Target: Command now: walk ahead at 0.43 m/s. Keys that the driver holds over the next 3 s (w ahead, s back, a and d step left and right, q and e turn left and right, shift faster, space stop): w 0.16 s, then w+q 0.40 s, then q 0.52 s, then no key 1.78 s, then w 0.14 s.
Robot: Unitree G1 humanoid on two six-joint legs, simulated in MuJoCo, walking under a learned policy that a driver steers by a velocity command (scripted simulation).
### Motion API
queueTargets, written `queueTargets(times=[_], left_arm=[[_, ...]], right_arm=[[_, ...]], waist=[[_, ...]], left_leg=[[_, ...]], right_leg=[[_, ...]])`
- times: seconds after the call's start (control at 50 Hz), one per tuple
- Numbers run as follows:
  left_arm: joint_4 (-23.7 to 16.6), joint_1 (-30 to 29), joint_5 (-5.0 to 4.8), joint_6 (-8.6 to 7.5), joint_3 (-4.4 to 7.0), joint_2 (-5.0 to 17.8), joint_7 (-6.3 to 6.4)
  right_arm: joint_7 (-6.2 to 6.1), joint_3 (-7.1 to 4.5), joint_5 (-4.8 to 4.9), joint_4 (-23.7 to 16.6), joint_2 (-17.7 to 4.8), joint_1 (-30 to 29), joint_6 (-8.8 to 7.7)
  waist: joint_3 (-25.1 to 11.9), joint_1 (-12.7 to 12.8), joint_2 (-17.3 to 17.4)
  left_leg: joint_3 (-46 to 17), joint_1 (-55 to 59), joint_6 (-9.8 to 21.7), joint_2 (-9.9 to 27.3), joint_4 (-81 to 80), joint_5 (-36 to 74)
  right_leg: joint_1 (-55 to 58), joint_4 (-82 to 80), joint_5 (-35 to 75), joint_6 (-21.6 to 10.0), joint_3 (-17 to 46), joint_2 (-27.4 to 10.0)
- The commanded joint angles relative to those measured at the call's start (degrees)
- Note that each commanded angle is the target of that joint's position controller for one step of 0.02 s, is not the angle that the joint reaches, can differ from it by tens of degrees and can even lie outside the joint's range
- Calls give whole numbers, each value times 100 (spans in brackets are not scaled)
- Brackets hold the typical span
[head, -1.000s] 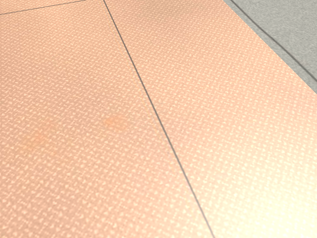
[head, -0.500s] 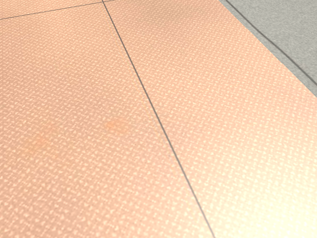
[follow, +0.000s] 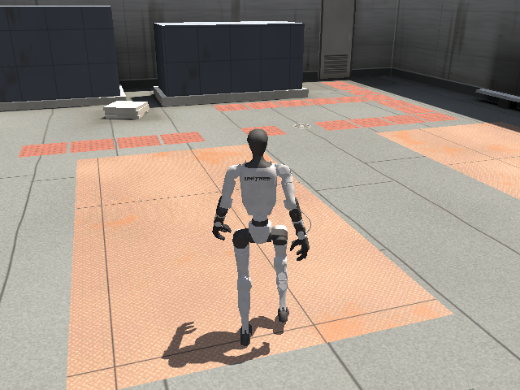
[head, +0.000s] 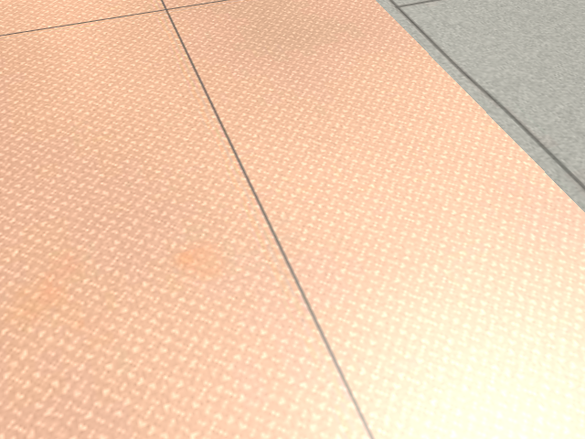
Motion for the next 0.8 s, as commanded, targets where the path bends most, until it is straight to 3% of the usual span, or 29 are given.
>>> queueTargets(times=[0.02,0.08,0.14,0.18,0.2,0.22,0.24,0.26,0.28,0.3,0.32,0.34,0.36,0.4,0.42,0.5,0.56,0.6,0.64,0.7,0.72,0.74,0.76,0.78,0.8], left_arm=[[-699,-1096,18,-73,-83,-24,-58],[-877,-1584,-25,-73,-111,33,-93],[-983,-1729,-54,-78,-63,251,-137],[-945,-1444,-23,-101,36,472,-142],[-823,-924,-18,-101,129,636,-114],[-542,48,-33,-88,257,851,-61],[-321,1149,53,-62,363,1237,17],[-159,1412,133,-41,376,1517,-48],[-167,1273,104,-50,232,882,-53],[-204,694,70,-82,158,689,-34],[-233,238,77,-120,117,570,-41],[-214,-19,120,-163,84,415,-69],[-167,-174,186,-203,60,313,-88],[-49,-242,172,-258,67,245,-104],[11,-238,169,-285,86,310,-94],[178,-31,220,-280,160,571,44],[214,98,201,-224,184,724,117],[248,218,172,-142,193,803,169],[307,396,114,-12,222,919,205],[241,287,-14,183,292,1119,273],[190,190,-34,250,311,1149,301],[132,126,-39,289,277,1053,308],[44,459,146,250,171,781,272],[-117,1200,372,147,-39,113,167],[-63,903,174,57,42,667,91]], right_arm=[[-134,-117,-27,-269,-923,61,36],[-180,-149,13,-237,-1093,317,21],[-183,-180,95,-208,-1076,358,19],[-179,-221,77,-253,-1149,304,62],[-173,-234,55,-287,-1184,249,102],[-163,-208,14,-360,-1138,152,145],[-152,-115,-106,-546,-908,167,145],[-108,124,-8,-547,29,1109,54],[-89,-72,180,-500,-778,645,-40],[-101,-194,322,-760,-1093,-1,-79],[-150,-194,295,-815,-999,-241,-76],[-185,-225,206,-809,-881,-288,-28],[-189,-235,184,-771,-722,-96,62],[-185,-231,188,-793,-476,18,215],[-196,-249,173,-891,-482,-98,276],[-165,-297,103,-1281,-562,-739,303],[-29,-250,89,-1494,-480,-1295,227],[65,-193,38,-1734,-385,-1799,201],[158,-193,13,-1964,-396,-2022,207],[262,-330,16,-2132,-696,-1664,247],[275,-435,27,-2052,-889,-1146,247],[220,-599,26,-1877,-1188,-408,231],[63,-754,18,-1861,-1715,-34,262],[-1,-768,-110,-2103,-2222,-410,286],[62,-696,-116,-2322,-1865,-272,290]], waist=[[612,-128,541],[726,-224,670],[775,-56,673],[428,229,709],[40,552,769],[-532,1039,738],[-1415,1377,185],[-2505,845,-1523],[-1941,1056,-913],[-841,915,-710],[-388,705,-323],[-136,529,-253],[-92,311,-393],[20,162,-412],[139,129,-390],[351,198,-170],[416,382,-45],[587,553,74],[509,622,-11],[69,337,-312],[-224,59,-331],[-620,-316,-135],[-1085,-345,738],[-1872,437,1805],[-2865,-88,886]], left_leg=[[-768,-152,724,1219,-824,2306],[-625,-501,724,1276,-1074,1994],[-581,-17,627,1557,-911,2393],[-538,323,500,1637,-280,3963],[-488,313,422,1562,397,4935],[-366,-104,277,1290,1496,5121],[-273,-1426,144,940,3237,3367],[-255,-3243,-128,-82,5246,-1386],[-823,-3722,-64,155,5903,-1593],[-642,-4058,-4,426,5958,-1059],[-522,-3831,-19,711,5744,-533],[-504,-3575,-49,865,5497,-227],[-548,-3199,-63,1012,5364,-25],[-485,-3016,-105,1087,5202,12],[-490,-3155,-139,1121,5108,117],[-613,-3919,-278,1144,4249,1156],[-267,-3843,-287,1068,3212,1900],[63,-3738,-271,969,2589,2075],[288,-3656,-220,837,2234,1897],[571,-3096,20,435,2014,1106],[665,-2517,150,212,1828,1016],[668,-1522,330,-39,1314,1588],[-435,-81,648,729,1312,3795],[-3041,1659,1931,2246,1586,5819],[-3658,1741,2189,2440,1026,4781]], right_leg=[[-735,-1212,806,161,-171,-77],[-24,-2170,1492,147,-265,126],[63,-2594,1546,-81,-63,119],[645,-2662,1259,-271,-103,285],[1388,-2669,1105,-406,-182,427],[2665,-2743,1119,-569,-178,429],[4545,-2529,861,-904,1009,-666],[6083,-3347,-532,-1801,3835,-2192],[5363,-4024,-1415,-1591,4205,-2013],[4392,-4204,-1281,-1279,3204,-1832],[3519,-4387,-599,-1131,2461,-1613],[2887,-4554,-37,-1021,1857,-1389],[2472,-4727,224,-931,1353,-1203],[2033,-4996,474,-982,828,-1123],[1910,-5113,565,-1021,623,-1136],[2152,-5273,888,-1088,42,-1179],[2373,-5238,1275,-959,-525,-1064],[2509,-5006,2058,-900,-870,-1050],[2911,-4559,2986,-820,-1017,-1146],[3429,-3510,4566,-587,-1100,-1256],[3428,-2739,4914,-468,-1136,-1178],[3149,-1612,4540,-233,-1241,-899],[1918,59,2254,159,-1274,-516],[-179,2189,-2742,548,-641,583],[-332,2705,-2719,437,552,535]])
